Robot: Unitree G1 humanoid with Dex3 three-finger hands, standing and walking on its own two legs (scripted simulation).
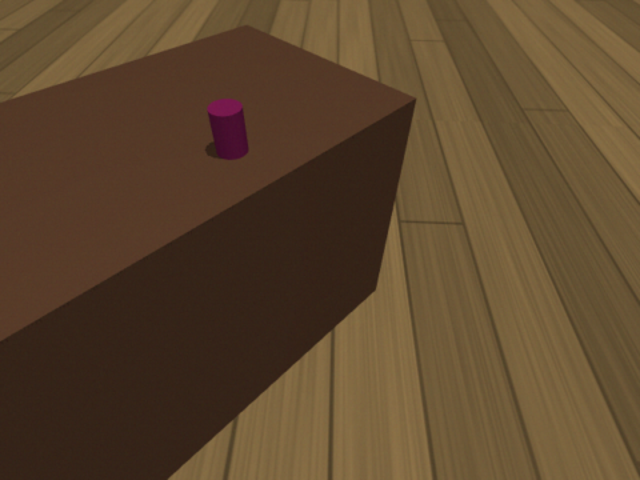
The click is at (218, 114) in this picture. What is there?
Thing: squat round
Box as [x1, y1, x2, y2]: [207, 99, 248, 159]
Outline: 216,100 208,105 207,110 217,154 220,157 226,159 234,159 241,157 247,152 248,149 241,104 233,99
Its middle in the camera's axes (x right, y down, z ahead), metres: -0.17 -0.21 +0.74
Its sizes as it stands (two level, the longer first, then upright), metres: 0.064 0.064 0.094
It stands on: a support 0.80 m high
